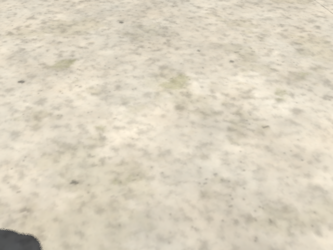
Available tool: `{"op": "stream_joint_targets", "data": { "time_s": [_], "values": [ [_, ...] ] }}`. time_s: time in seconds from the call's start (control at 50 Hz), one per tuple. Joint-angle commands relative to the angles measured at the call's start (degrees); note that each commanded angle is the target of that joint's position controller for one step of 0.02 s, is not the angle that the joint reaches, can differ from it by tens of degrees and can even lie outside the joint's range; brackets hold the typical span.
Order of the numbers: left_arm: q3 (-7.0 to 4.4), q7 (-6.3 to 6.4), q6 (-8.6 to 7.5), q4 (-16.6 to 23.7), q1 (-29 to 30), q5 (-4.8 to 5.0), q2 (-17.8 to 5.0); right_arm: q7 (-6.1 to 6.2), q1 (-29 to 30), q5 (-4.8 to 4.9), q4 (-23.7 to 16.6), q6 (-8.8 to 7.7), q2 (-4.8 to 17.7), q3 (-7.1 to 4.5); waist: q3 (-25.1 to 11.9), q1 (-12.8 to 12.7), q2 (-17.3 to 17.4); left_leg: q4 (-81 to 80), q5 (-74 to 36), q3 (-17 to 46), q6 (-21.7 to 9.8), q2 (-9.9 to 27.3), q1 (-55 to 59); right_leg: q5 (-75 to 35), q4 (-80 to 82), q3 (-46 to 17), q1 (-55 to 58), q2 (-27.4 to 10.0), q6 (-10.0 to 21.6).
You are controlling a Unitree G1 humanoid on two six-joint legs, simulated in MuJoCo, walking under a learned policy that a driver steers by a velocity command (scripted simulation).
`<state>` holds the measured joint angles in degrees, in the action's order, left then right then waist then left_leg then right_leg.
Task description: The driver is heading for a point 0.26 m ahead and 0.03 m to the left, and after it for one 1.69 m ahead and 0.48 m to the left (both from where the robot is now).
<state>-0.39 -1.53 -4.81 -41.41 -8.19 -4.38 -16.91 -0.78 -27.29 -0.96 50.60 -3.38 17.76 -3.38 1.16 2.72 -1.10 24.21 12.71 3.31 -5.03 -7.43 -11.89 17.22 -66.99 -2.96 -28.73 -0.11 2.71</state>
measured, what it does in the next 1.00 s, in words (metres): walks ahead, turning left: right foot, then left foot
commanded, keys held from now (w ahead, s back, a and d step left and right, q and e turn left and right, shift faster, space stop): w+q+shift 0.64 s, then w+e+shift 0.36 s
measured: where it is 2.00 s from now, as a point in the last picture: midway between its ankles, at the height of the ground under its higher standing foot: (77, 63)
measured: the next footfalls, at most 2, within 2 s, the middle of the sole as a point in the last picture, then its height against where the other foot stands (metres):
right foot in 0.24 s outside the picture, level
left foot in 0.66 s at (115, 197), level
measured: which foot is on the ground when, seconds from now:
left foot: down 0.00-0.24, up 0.26-0.64, down 0.66-1.00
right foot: up 0.00-0.22, down 0.24-0.66, up 0.68-1.00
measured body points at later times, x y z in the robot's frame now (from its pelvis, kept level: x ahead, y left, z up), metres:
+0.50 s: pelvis +0.46 +0.02 -0.01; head +0.48 +0.04 +0.44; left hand +0.31 +0.30 -0.12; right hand +0.77 -0.14 -0.07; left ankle +0.52 +0.16 -0.66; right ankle +0.39 -0.13 -0.74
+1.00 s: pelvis +0.86 +0.26 -0.01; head +0.89 +0.27 +0.43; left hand +0.88 +0.56 -0.12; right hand +1.00 +0.03 -0.15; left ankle +0.70 +0.20 -0.74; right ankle +1.13 +0.28 -0.68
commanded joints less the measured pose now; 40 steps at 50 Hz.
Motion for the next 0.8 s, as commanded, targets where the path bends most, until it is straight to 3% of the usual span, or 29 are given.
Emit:
{"op": "stream_joint_targets", "data": {
  "time_s": [0.02,0.08,0.14,0.18,0.2,0.22,0.24,0.26,0.28,0.3,0.32,0.36,0.4,0.44,0.46,0.52,0.56,0.58,0.6,0.62,0.64,0.66,0.68,0.7,0.72,0.74,0.76,0.8],
  "values": [
    [0.79,-0.73,-0.23,7.6,5.4,-0.31,-3.2,0.41,0.4,0.49,-3.2,-1.80,6.1,-1.26,4.5,-2.8,3.4,-16.7,1.8,23.4,-11.9,13.9,-1.0,-1.2,11.2,0.2,-10.4,-3.8,-3.3],
    [2.20,-1.71,-0.59,10.8,13.5,1.57,-1.8,0.18,1.6,0.78,-3.6,-1.80,7.5,-2.26,5.5,-0.8,4.9,-19.7,-6.4,18.5,-8.9,10.5,-9.5,-14.9,27.9,3.4,2.3,-1.7,-4.6],
    [1.72,-0.91,-0.68,11.1,14.2,2.21,-3.1,-0.20,-0.9,1.86,-2.9,-1.82,8.7,-2.81,2.6,0.4,4.6,-16.1,-21.0,18.5,-6.4,11.8,-4.2,-21.4,33.5,3.3,9.2,-0.2,-3.7],
    [0.61,0.16,-0.87,10.1,10.4,2.03,-5.3,0.23,-2.1,1.70,-2.3,-1.49,9.5,-3.01,-1.6,-1.2,4.0,-6.3,-34.7,17.8,-4.2,11.5,1.5,-15.4,36.9,3.4,15.5,1.9,-2.5],
    [-0.33,0.92,-1.11,8.1,3.6,1.97,-6.8,0.18,-1.8,1.47,-2.1,-1.40,10.7,-3.29,-6.4,-4.5,3.0,4.1,-40.9,16.2,-3.0,9.9,1.8,-11.8,37.8,3.9,23.8,3.0,-1.6],
    [-1.50,1.97,-1.42,6.0,-5.7,1.81,-8.8,-0.11,0.1,1.42,-2.7,-1.68,11.3,-3.54,-11.1,-9.5,2.8,17.3,-36.2,15.4,-1.9,7.6,-4.8,-8.7,37.0,0.9,36.2,-0.9,-0.4],
    [-3.44,3.42,-1.42,4.8,-17.9,0.66,-13.5,-0.03,1.9,1.39,-4.6,-2.46,6.6,-2.38,-19.2,-14.0,-2.8,34.7,-17.6,11.2,-1.8,5.0,-12.4,11.5,38.4,-12.3,48.3,-14.5,1.8],
    [-4.20,3.41,-0.88,4.6,-16.9,0.01,-16.3,0.37,-2.6,3.75,-7.7,-2.08,0.1,-0.49,-27.3,-9.2,-18.2,51.4,14.9,5.1,-0.5,0.5,-26.4,26.2,48.4,-41.8,57.4,-29.5,7.6],
    [-4.50,3.33,-0.07,4.7,-12.3,0.78,-12.7,0.84,0.3,2.06,-6.9,-0.86,3.8,-0.59,-19.4,-8.2,-11.9,55.5,9.6,2.6,-1.2,6.1,-33.8,31.4,51.5,-43.3,50.1,-27.1,8.6],
    [-3.26,3.09,-0.19,4.9,-9.0,1.14,-7.0,0.48,5.8,0.81,-6.8,-0.16,5.2,-1.01,-10.7,-8.5,-4.9,53.9,5.5,1.7,-1.2,8.5,-35.2,23.2,50.9,-32.6,42.7,-23.8,7.4],
    [-2.73,2.71,-0.44,3.6,-8.5,1.04,-4.6,-0.20,8.7,0.31,-7.2,0.31,4.4,-1.03,-5.1,-7.6,-1.1,51.8,4.2,1.4,-0.8,10.1,-34.1,11.1,51.9,-24.2,35.8,-21.5,6.8],
    [-2.34,2.53,-1.33,0.5,-11.1,1.47,-3.1,-1.58,11.9,-1.02,-8.8,1.83,1.9,-0.71,-0.1,-5.6,-3.4,49.6,4.6,1.1,-0.3,12.3,-32.8,-2.9,53.1,-12.5,28.9,-18.1,4.6],
    [-2.25,1.91,-2.27,-2.0,-11.8,3.04,-1.8,-2.50,15.5,-1.08,-11.7,3.30,-0.2,0.02,1.4,-3.8,-4.7,48.5,3.9,0.6,0.0,14.1,-35.3,-7.6,55.9,-6.6,27.0,-17.8,3.6],
    [-2.16,1.54,-2.91,-3.0,-10.9,3.34,-1.5,-3.44,20.1,-1.20,-15.0,3.66,-0.2,0.55,2.6,-2.3,-4.0,45.8,-1.0,-1.0,0.0,14.3,-36.6,-18.4,57.3,1.5,25.8,-16.3,2.4],
    [-2.38,1.63,-3.20,-2.9,-9.0,3.25,-2.5,-3.94,21.7,-1.11,-16.6,3.56,-0.1,0.94,3.3,-1.0,-5.0,41.8,-4.9,-1.4,0.0,14.5,-35.0,-19.6,58.7,5.3,23.5,-15.4,1.8],
    [-2.84,1.80,-3.46,-4.1,-8.4,3.23,-4.7,-5.35,27.3,-0.88,-18.4,3.33,0.9,1.75,6.2,-0.9,-1.2,25.5,-14.6,-9.0,-1.5,11.4,-24.4,-28.2,62.0,16.3,19.1,-10.8,-0.2],
    [-3.38,2.02,-3.26,-4.9,-12.1,3.22,-7.9,-5.41,28.1,-0.84,-18.2,3.01,1.7,1.82,4.9,-0.9,-1.1,20.2,-15.0,-13.7,-3.6,6.9,-17.3,-52.7,57.2,18.6,23.3,-11.0,-0.7],
    [-3.86,2.35,-2.67,-4.7,-13.1,3.23,-10.0,-5.09,25.6,-0.79,-17.4,2.88,2.9,1.46,2.6,0.8,-2.6,19.4,-12.7,-14.7,-4.5,4.7,-14.0,-65.0,52.0,18.7,26.7,-11.8,-1.0],
    [-4.39,2.71,-1.71,-4.2,-12.8,3.04,-12.1,-4.63,20.6,-0.76,-15.9,2.73,4.6,0.84,-0.9,4.0,-3.9,19.1,-9.7,-14.7,-5.5,2.8,-8.3,-73.2,43.7,18.5,28.5,-13.0,-1.2],
    [-4.84,3.01,-0.58,-3.4,-11.2,2.78,-13.8,-4.00,11.3,-0.81,-13.4,2.59,6.7,-0.19,-5.7,8.9,-4.9,19.2,-6.7,-13.4,-7.0,1.4,1.6,-77.1,31.3,17.6,27.0,-14.4,-0.7],
    [-4.86,2.98,0.27,-2.3,-9.3,2.39,-13.8,-2.88,-1.2,-0.92,-9.3,2.50,9.4,-1.80,-11.2,13.9,-3.5,16.5,-4.6,-9.7,-9.2,0.7,17.1,-70.4,14.0,16.4,19.8,-14.5,-0.5],
    [-4.09,2.17,0.41,-3.2,-11.8,1.46,-9.8,-1.25,-1.0,-0.84,-7.4,2.92,11.8,-3.09,-9.4,10.4,4.0,13.2,0.2,-0.7,-10.6,5.4,26.4,-18.4,-6.8,15.6,5.8,-6.5,-1.4],
    [-2.03,1.97,0.01,1.3,-19.4,2.22,-3.0,-0.46,6.2,-2.19,-10.5,3.67,18.1,-3.79,-14.1,0.2,15.6,9.4,-6.7,26.5,-15.3,21.1,35.9,13.9,-27.3,10.9,-11.5,-1.5,-3.1],
    [-2.30,2.04,-1.03,3.9,-14.1,3.05,-7.6,0.10,3.2,-1.26,-12.2,4.12,16.8,-4.09,-22.0,5.3,9.0,-3.3,5.8,38.5,-18.8,24.9,38.0,6.9,-28.8,1.0,-17.4,-1.3,-2.6],
    [-2.19,2.22,-1.28,3.8,-10.4,3.74,-8.5,0.84,5.3,-1.25,-11.1,3.54,14.4,-3.62,-11.9,3.8,3.3,-8.2,9.8,35.4,-16.6,25.2,29.0,2.7,-25.9,1.4,-20.2,-3.8,-2.2],
    [-1.85,2.16,-1.07,2.5,-10.1,3.67,-7.8,1.14,7.8,-1.31,-10.4,2.51,11.3,-2.72,-4.3,0.7,-1.5,-9.4,6.8,29.3,-14.2,23.7,17.6,0.3,-21.0,1.6,-17.4,-6.4,-1.9],
    [-1.44,1.76,-0.20,1.3,-10.8,3.08,-6.5,1.21,9.9,-1.52,-9.9,1.22,9.2,-1.87,-2.0,-1.8,-3.8,-9.8,2.5,23.7,-12.6,21.8,8.9,0.4,-17.2,0.4,-12.3,-7.9,-1.7],
    [-1.25,0.50,2.51,-1.2,-14.1,2.88,-4.5,0.98,10.4,-1.04,-8.4,-1.22,6.1,-0.62,1.1,-5.4,-3.4,-13.3,-2.0,13.7,-10.1,19.3,-1.7,0.4,-10.3,-2.2,-5.1,-9.0,-2.1]
  ]
}}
